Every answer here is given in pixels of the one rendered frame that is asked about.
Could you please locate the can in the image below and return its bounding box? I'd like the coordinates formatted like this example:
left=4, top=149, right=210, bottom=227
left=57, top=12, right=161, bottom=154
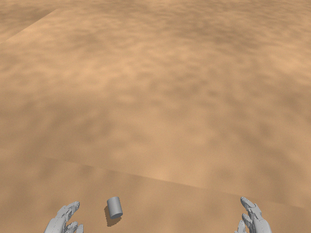
left=107, top=197, right=123, bottom=219

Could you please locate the left robot hand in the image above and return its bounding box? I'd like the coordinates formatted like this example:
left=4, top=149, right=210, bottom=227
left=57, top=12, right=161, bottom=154
left=44, top=201, right=84, bottom=233

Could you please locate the right robot hand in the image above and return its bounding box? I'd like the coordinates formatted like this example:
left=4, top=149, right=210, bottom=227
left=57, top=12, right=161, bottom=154
left=235, top=197, right=272, bottom=233

